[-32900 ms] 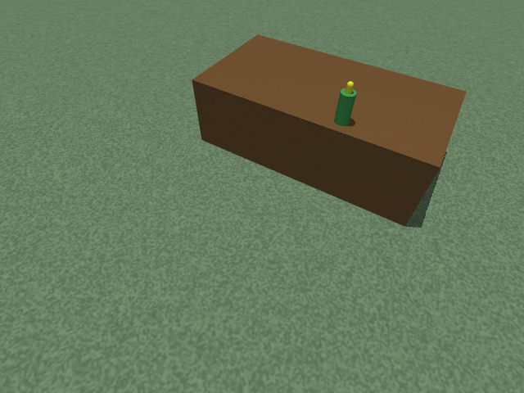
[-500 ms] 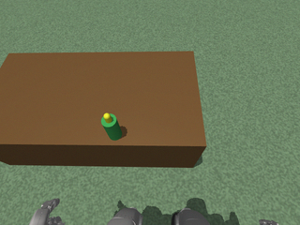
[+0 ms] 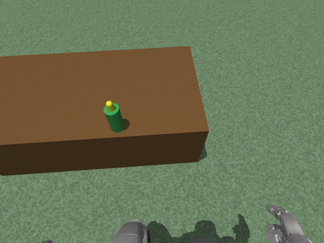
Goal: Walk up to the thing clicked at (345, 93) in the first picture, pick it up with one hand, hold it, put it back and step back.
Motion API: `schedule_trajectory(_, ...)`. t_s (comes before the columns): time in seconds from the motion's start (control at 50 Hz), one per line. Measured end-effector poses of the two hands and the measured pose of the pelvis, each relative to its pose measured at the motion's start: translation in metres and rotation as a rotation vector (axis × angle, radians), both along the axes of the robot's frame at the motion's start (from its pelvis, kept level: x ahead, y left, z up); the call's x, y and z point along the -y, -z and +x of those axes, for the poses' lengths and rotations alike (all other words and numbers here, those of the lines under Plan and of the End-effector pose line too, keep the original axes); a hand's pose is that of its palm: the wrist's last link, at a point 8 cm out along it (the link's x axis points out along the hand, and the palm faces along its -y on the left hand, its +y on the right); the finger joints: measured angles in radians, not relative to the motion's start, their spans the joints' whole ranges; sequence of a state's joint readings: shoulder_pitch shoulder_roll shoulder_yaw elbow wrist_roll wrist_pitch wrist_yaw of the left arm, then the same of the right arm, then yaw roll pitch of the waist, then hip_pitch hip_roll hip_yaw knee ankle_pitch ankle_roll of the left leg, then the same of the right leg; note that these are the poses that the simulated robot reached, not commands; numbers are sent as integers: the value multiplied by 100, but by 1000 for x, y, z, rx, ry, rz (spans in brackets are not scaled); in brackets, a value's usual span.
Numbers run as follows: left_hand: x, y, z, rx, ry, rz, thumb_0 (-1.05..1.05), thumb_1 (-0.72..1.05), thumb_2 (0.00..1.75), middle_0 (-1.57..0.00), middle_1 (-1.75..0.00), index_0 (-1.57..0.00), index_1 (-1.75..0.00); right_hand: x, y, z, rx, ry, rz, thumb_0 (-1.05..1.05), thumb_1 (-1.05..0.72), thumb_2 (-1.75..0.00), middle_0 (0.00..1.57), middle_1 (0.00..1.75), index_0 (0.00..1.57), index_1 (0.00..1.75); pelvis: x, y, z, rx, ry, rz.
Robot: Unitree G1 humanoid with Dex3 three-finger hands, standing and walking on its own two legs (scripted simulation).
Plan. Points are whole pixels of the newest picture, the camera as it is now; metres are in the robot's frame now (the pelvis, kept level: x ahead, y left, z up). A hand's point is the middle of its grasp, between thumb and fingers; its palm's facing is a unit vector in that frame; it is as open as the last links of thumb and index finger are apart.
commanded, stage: step back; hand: left
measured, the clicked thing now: (113, 115) +0.62 +0.24 -0.27
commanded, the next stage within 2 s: none
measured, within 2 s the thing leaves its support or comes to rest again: neither
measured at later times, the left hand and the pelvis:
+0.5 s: hand out of the picture -0.02 +0.29 -0.13, palm faces +0.03 -0.92 -0.38, open 7.4 cm; pelvis -0.15 +0.02 +0.01, yaw +2 degrees
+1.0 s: hand out of the picture -0.20 +0.29 -0.14, palm faces +0.05 -0.91 -0.42, open 7.4 cm; pelvis -0.31 +0.01 +0.00, yaw +3 degrees
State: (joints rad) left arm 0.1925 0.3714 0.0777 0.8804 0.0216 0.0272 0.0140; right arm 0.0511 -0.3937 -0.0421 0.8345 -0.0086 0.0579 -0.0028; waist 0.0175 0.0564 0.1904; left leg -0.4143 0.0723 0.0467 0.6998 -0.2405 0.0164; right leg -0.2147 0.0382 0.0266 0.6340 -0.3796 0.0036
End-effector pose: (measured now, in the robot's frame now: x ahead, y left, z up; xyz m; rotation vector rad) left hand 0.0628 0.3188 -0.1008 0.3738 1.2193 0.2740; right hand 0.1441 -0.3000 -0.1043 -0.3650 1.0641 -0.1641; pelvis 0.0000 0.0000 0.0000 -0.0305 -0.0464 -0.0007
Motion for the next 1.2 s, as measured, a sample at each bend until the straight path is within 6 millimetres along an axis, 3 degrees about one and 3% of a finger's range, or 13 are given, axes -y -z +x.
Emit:
schedule_trajectory(0.1,10,-14,-30,6,7,-2,1,90,89,-21,-30,-21,-30,6,3,-47,-60,47,21,1,-91,-89,21,30,21,30,2,-9,-25,-3,3,38)
schedule_trajectory(0.2,2,-21,-35,70,16,17,1,90,89,-21,-30,-21,-30,10,5,-102,-135,49,-11,1,-91,-89,21,30,21,30,-3,-10,-52,-18,-28,43)
schedule_trajectory(0.32,-19,-6,-38,170,30,7,1,90,89,-21,-30,-21,-30,1,6,-158,-200,28,-69,1,-91,-89,20,30,21,30,-16,3,-93,-4,-70,57)
schedule_trajectory(0.42,-19,-5,-63,136,17,-21,1,91,89,-21,-30,-21,-30,-9,-11,-192,-181,36,-55,1,-91,-89,21,30,21,30,-18,-8,-122,-2,-54,23)
schedule_trajectory(0.54,-9,-4,-110,98,38,-40,1,91,89,-20,-30,-21,-30,-5,-18,-210,-110,31,-61,1,-90,-89,21,30,21,30,-13,-12,-158,-14,-15,7)
schedule_trajectory(0.66,8,2,-168,45,60,-19,1,91,89,-20,-30,-21,-30,14,-2,-230,-38,38,-34,1,-90,-89,21,30,21,30,1,1,-203,-4,19,-5)
schedule_trajectory(0.78,16,-12,-226,18,30,-15,1,90,89,-21,-30,-21,-30,17,-3,-271,-61,55,-13,1,-91,-89,21,30,21,30,5,-9,-237,-10,11,51)
schedule_trajectory(0.88,5,-15,-246,66,19,13,1,90,89,-21,-30,-21,-30,15,2,-314,-125,24,-37,1,-91,-89,21,30,21,30,1,-7,-268,-23,-35,49)
schedule_trajectory(0.96,-11,-4,-262,121,9,10,1,90,89,-21,-30,-21,-30,5,7,-348,-166,-5,-64,1,-91,-89,20,30,21,30,-6,3,-299,-14,-74,54)
schedule_trajectory(1.04,-13,0,-290,93,-5,-8,1,90,89,-21,-30,-21,-30,-5,-3,-378,-169,-8,-47,1,-91,-89,21,30,21,30,-8,-4,-327,2,-59,41)
schedule_trajectory(1.2,3,0,-353,46,17,-51,1,91,89,-20,-30,-21,-30,4,-19,-412,-68,5,-51,1,-90,-89,21,30,21,30,0,-11,-372,-12,-7,16)
